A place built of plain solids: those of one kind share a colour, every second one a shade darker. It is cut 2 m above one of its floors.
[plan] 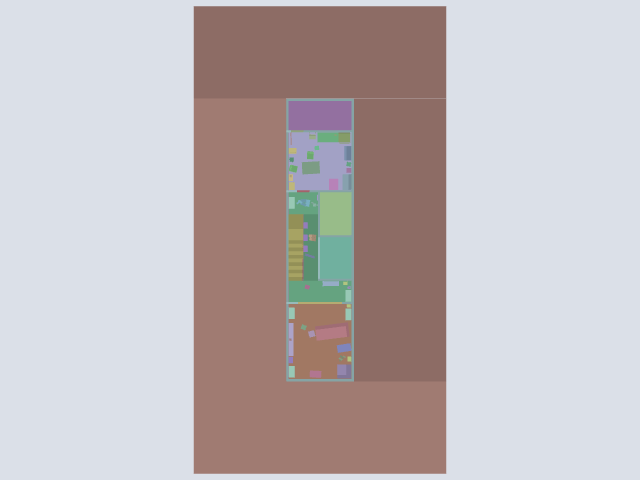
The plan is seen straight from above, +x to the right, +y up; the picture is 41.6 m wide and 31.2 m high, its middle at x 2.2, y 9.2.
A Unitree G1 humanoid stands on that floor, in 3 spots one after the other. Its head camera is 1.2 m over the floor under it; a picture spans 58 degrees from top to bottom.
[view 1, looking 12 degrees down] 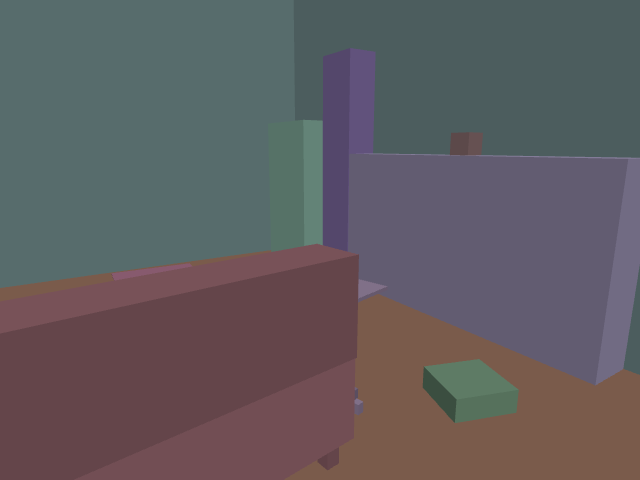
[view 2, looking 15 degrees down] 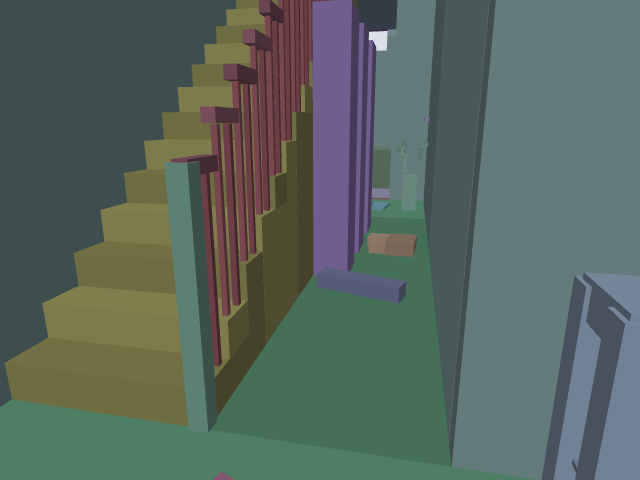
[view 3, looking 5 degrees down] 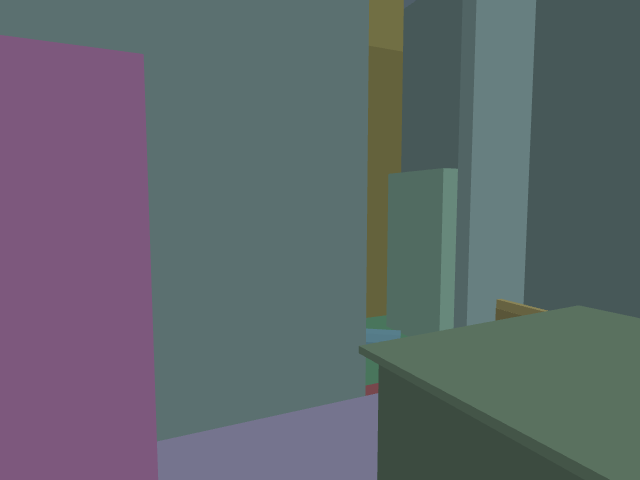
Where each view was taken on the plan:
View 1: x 2.77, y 4.72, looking -123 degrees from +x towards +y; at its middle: flat_shelf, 4.52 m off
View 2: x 1.88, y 5.17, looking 102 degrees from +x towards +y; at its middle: billy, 3.44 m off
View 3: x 2.88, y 14.68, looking -115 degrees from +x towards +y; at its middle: wall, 2.48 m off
